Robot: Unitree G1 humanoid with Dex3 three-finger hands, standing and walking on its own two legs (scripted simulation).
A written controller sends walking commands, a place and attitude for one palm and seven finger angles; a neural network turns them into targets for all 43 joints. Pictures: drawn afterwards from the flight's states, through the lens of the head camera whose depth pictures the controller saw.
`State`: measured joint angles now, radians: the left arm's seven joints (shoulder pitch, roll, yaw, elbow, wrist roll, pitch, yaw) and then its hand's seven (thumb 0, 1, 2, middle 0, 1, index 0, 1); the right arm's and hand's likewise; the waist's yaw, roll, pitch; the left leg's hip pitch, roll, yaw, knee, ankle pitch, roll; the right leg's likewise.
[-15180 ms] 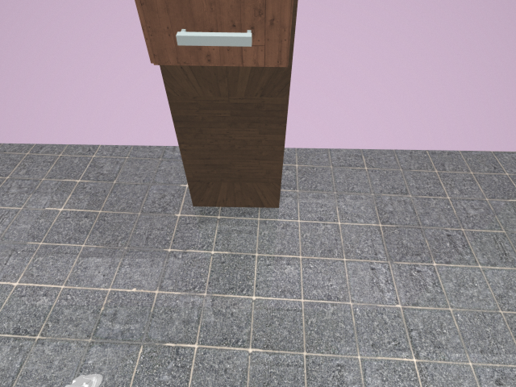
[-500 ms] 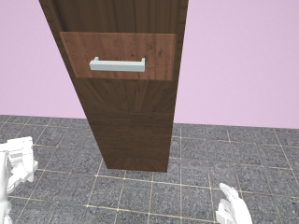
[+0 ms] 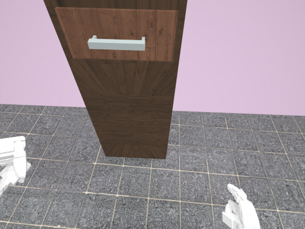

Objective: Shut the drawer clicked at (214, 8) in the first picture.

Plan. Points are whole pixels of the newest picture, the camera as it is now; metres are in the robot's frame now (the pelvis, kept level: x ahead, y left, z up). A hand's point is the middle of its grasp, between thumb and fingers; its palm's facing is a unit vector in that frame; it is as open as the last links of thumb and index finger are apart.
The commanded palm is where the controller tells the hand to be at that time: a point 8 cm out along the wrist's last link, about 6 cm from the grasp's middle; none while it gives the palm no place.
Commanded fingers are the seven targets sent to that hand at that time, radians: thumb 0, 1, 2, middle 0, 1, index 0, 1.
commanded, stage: step back with the hand held close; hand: left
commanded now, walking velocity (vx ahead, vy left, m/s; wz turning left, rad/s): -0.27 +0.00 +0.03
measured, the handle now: (118, 41) +0.65 +0.17 +0.15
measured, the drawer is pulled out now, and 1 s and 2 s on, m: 0.00 0.00 0.00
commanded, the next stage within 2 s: stop stepping back and stand still in 0.60 s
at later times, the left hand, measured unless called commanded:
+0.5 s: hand out of the picture +0.10 +0.21 +0.18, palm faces +0.30 -0.83 -0.47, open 3.3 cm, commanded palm +0.03 +0.27 +0.19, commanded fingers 0.00 0.90 0.90 -1.40 -1.60 -1.40 -1.60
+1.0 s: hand out of the picture -0.04 +0.23 +0.18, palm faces +0.37 -0.83 -0.42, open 3.3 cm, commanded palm -0.09 +0.27 +0.19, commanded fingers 0.00 0.90 0.90 -1.40 -1.60 -1.40 -1.60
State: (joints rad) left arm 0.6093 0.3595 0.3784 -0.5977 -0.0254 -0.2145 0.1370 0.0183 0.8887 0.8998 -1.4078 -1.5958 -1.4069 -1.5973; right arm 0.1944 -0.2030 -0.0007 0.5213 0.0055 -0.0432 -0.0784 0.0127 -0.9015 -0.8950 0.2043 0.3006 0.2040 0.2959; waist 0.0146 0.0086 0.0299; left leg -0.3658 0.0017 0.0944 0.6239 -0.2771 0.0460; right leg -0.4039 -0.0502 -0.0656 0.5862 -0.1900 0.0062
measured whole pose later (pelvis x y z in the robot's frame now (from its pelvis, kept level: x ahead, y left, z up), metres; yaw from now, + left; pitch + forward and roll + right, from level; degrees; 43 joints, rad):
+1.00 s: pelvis -0.22 -0.01 +0.01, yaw -1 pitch +0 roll -1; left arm 0.65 0.41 0.36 -0.61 -0.05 -0.18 0.15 0.02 0.89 0.90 -1.41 -1.60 -1.41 -1.60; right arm 0.25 -0.18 0.02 0.64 -0.01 -0.09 -0.07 0.01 -0.90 -0.89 0.21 0.30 0.21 0.30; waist 0.01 -0.02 -0.06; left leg -0.44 -0.01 -0.01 0.72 -0.30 0.00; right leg -0.22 0.02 -0.02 0.50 -0.29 -0.03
